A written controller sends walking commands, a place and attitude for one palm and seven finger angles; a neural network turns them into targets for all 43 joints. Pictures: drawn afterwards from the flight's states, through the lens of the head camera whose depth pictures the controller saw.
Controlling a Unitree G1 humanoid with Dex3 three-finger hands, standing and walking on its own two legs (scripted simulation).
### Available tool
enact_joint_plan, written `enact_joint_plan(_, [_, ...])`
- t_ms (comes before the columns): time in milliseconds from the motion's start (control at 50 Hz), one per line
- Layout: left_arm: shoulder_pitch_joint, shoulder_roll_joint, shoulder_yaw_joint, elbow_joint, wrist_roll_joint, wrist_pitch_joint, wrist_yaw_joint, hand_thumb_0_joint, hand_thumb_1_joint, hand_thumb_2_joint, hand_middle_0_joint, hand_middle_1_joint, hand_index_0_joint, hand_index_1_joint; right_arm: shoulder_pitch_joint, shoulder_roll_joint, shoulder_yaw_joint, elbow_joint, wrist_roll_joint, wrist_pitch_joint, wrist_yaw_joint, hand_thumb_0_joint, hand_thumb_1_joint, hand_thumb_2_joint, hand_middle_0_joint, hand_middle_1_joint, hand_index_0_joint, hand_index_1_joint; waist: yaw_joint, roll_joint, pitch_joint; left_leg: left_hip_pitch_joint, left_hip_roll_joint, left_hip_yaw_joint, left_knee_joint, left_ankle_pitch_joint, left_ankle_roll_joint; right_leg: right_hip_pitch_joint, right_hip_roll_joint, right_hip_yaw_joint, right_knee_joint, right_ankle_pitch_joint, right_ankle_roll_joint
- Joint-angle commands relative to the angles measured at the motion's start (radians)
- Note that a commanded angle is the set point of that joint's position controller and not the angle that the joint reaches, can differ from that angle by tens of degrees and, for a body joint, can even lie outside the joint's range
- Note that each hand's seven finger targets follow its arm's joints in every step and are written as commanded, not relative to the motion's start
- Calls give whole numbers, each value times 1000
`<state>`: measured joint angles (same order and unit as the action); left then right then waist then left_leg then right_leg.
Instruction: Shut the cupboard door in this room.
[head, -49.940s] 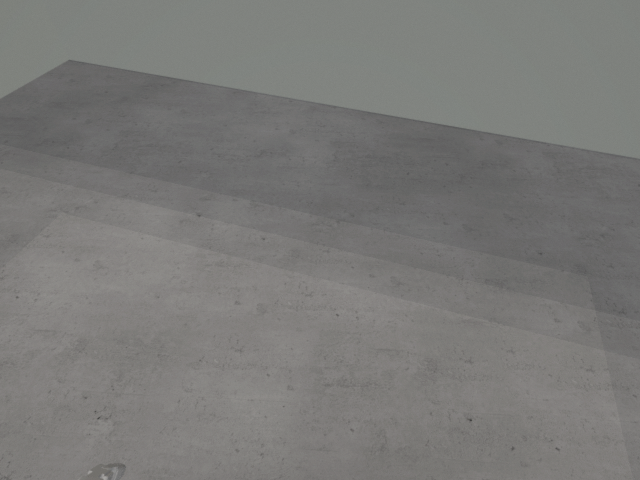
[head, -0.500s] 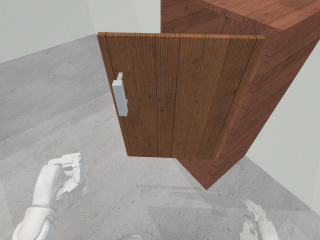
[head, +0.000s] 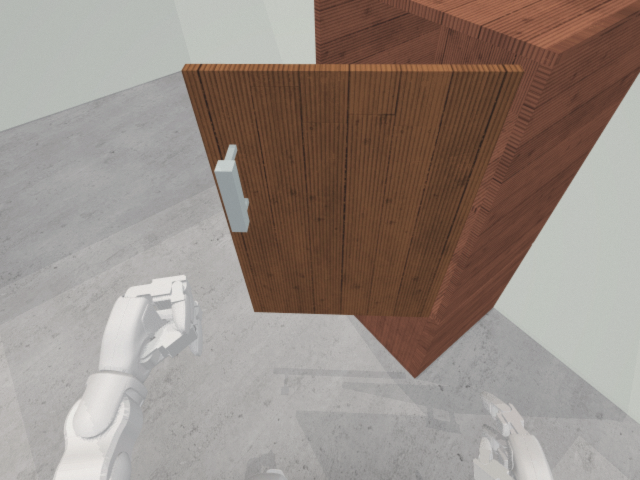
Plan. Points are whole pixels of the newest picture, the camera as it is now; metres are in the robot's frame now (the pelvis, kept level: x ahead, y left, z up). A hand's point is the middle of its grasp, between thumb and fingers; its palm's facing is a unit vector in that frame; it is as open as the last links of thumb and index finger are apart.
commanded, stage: bring the fist close to the handle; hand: left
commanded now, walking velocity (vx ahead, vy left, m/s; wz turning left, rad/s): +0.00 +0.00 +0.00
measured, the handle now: (236, 188) +0.50 +0.16 +0.08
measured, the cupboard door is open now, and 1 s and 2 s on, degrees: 49 49 41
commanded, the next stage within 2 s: push the door shut along its arc in 1.12 s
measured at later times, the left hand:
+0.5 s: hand (231, 271) +0.34 +0.14 +0.09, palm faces -0.02 -1.00 -0.02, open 3.1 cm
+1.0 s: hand (253, 246) +0.39 +0.12 +0.08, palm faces +0.02 -1.00 -0.03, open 3.1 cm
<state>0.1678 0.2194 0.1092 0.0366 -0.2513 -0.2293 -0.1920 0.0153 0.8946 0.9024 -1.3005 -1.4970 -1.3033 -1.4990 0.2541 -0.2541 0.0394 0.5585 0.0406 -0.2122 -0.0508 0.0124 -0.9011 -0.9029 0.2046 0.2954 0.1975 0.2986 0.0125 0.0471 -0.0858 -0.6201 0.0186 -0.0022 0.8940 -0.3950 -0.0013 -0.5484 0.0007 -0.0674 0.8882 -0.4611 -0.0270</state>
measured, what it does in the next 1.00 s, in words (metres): stands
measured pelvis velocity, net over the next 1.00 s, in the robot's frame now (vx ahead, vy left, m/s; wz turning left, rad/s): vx -0.01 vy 0.00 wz -0.04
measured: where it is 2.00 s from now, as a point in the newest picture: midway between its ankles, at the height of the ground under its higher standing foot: outside the picture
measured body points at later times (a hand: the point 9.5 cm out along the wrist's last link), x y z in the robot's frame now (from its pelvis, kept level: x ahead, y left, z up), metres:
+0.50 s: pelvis +0.00 +0.01 +0.00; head +0.03 -0.01 +0.45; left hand +0.34 +0.19 +0.09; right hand +0.14 -0.24 -0.09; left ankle +0.03 +0.12 -0.69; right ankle -0.01 -0.10 -0.69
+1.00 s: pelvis -0.01 +0.00 +0.00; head +0.03 -0.01 +0.45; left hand +0.38 +0.17 +0.09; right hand +0.08 -0.25 -0.11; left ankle +0.03 +0.12 -0.69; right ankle -0.01 -0.10 -0.69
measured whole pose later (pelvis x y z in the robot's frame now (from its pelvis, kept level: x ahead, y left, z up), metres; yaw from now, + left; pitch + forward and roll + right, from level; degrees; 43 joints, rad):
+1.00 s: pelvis -0.01 +0.00 +0.00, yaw -2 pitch +9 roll +0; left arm -0.38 0.16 0.13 0.62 -0.13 -0.33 0.01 0.02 0.89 0.90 -1.30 -1.50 -1.30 -1.50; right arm 0.32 -0.25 0.00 0.64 0.02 -0.06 0.00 0.01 -0.90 -0.90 0.20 0.30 0.20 0.30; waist -0.05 0.03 -0.09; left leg -0.65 0.03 0.04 0.85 -0.36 0.00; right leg -0.61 0.01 -0.02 0.87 -0.42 -0.02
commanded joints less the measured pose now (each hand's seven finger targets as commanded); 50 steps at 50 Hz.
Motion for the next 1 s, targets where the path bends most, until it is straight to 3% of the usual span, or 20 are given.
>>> enact_joint_plan(0, [-139,112,70,-199,-8,-54,27,0,900,900,-1300,-1500,-1300,-1500,-59,-108,-48,-157,0,-36,0,0,-900,-900,200,300,200,300,3,-34,-186,147,-28,-9,-132,212,27,90,0,47,-152,316,17])
enact_joint_plan(80, [-241,115,70,-147,9,-60,58,0,900,900,-1300,-1500,-1300,-1500,-58,-111,-52,-143,-3,-23,1,0,-900,-900,200,300,200,300,-15,-72,-158,138,-24,-9,-133,175,28,60,2,50,-165,266,20])
enact_joint_plan(180, [-419,120,52,-89,33,-77,77,0,900,900,-1300,-1500,-1300,-1500,-59,-114,-54,-116,-2,-11,1,0,-900,-900,200,300,200,300,-31,-30,-178,151,-22,-10,-133,153,28,38,3,55,-165,234,14])
enact_joint_plan(200, [-442,92,27,-76,33,-78,79,0,900,900,-1300,-1500,-1300,-1500,-58,-111,-52,-114,-3,-9,2,0,-900,-900,200,300,200,300,-34,-31,-189,162,-24,-9,-133,157,29,38,4,54,-166,243,15])
enact_joint_plan(240, [-468,117,51,-38,35,-76,85,0,900,900,-1300,-1500,-1300,-1500,-48,-118,-56,-105,-5,-5,1,0,-900,-900,200,300,200,300,-26,-46,-221,162,-23,-10,-131,177,29,62,5,55,-160,268,13])
enact_joint_plan(280, [-503,107,50,-11,32,-78,85,0,900,900,-1300,-1500,-1300,-1500,-49,-114,-57,-100,-4,1,5,0,-900,-900,200,300,200,300,-22,-25,-245,173,-24,-7,-132,194,27,71,3,55,-156,294,12])
enact_joint_plan(340, [-526,99,42,38,43,-75,94,0,900,900,-1300,-1500,-1300,-1500,-39,-117,-60,-95,-6,13,10,0,-900,-900,200,300,200,300,-18,-46,-265,183,-20,-8,-133,235,26,84,4,48,-145,342,11])
enact_joint_plan(400, [-574,42,-10,73,54,-74,109,0,900,900,-1300,-1500,-1300,-1500,-33,-114,-62,-92,-3,22,19,0,-900,-900,200,300,200,300,-31,-31,-241,197,-16,-9,-137,228,22,46,7,37,-146,331,10])
enact_joint_plan(480, [-717,56,2,172,74,-72,153,0,900,900,-1300,-1500,-1300,-1500,-22,-121,-63,-72,-6,40,19,0,-900,-900,200,300,200,300,-54,-89,-203,166,-15,-11,-141,153,25,6,7,41,-165,250,17])
enact_joint_plan(520, [-770,65,17,189,86,-85,173,0,900,900,-1300,-1500,-1300,-1500,-22,-119,-64,-70,-11,49,20,0,-900,-900,200,300,200,300,-43,-52,-236,176,-16,-8,-141,164,23,13,7,43,-156,257,13])
enact_joint_plan(540, [-797,99,42,192,95,-93,185,0,900,900,-1300,-1500,-1300,-1500,-16,-124,-67,-64,-11,53,18,0,-900,-900,200,300,200,300,-45,-63,-259,181,-13,-10,-136,171,24,17,9,44,-152,260,12])
enact_joint_plan(580, [-872,78,27,224,101,-110,196,0,900,900,-1300,-1500,-1300,-1500,-15,-117,-66,-54,-14,58,21,0,-900,-900,200,300,200,300,-53,-32,-287,192,-14,-9,-129,178,22,8,8,45,-143,271,11])
enact_joint_plan(620, [-890,65,22,265,106,-125,202,0,900,900,-1300,-1500,-1300,-1500,-9,-116,-68,-49,-15,62,25,0,-900,-900,200,300,200,300,-50,-16,-302,191,-14,-7,-124,190,19,6,11,44,-133,284,8])
enact_joint_plan(700, [-941,46,17,372,112,-131,208,0,900,900,-1300,-1500,-1300,-1500,22,-120,-75,-31,-18,73,34,0,-900,-900,200,300,200,300,-63,-64,-305,179,-12,-8,-117,213,20,1,15,40,-130,321,11])
enact_joint_plan(740, [-866,81,63,415,115,-129,209,0,900,900,-1300,-1500,-1300,-1500,32,-128,-82,-40,-20,83,39,0,-900,-900,200,300,200,300,-36,-68,-320,172,-14,-2,-120,225,20,21,19,41,-132,329,9])
enact_joint_plan(800, [-869,54,38,392,112,-136,202,0,900,900,-1300,-1500,-1300,-1500,35,-122,-81,-53,-17,96,47,0,-900,-900,200,300,200,300,-38,-74,-308,166,-15,6,-129,228,21,36,17,42,-137,344,9])
enact_joint_plan(860, [-895,86,64,375,109,-150,208,0,900,900,-1300,-1500,-1300,-1500,35,-124,-83,-56,-18,108,42,0,-900,-900,200,300,200,300,-48,-112,-292,141,-17,15,-132,192,27,48,14,55,-157,318,18])
enact_joint_plan(920, [-900,104,76,346,110,-174,207,0,900,900,-1300,-1500,-1300,-1500,30,-121,-84,-56,-17,112,38,0,-900,-900,200,300,200,300,-43,-88,-302,148,-19,22,-133,191,29,62,14,65,-161,320,16])
enact_joint_plan(980, [-955,104,59,349,112,-188,199,0,900,900,-1300,-1500,-1300,-1500,25,-119,-82,-42,-14,112,32,0,-900,-900,200,300,200,300,-63,-51,-279,152,-18,20,-132,154,30,30,14,67,-169,278,17])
